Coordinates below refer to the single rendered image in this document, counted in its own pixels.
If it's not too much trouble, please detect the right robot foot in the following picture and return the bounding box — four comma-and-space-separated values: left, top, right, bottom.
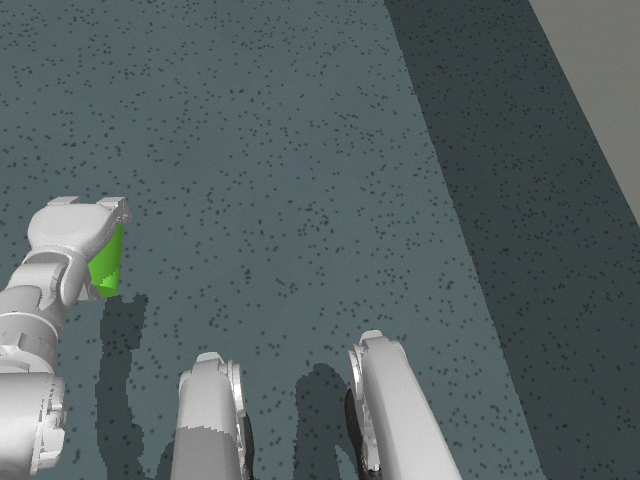
345, 388, 383, 480

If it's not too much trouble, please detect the can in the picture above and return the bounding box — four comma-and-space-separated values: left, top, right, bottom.
88, 222, 123, 298

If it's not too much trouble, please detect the left robot arm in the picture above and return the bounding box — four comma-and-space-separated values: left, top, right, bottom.
0, 245, 88, 480

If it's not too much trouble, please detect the left robot hand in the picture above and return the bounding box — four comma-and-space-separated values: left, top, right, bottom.
27, 196, 132, 302

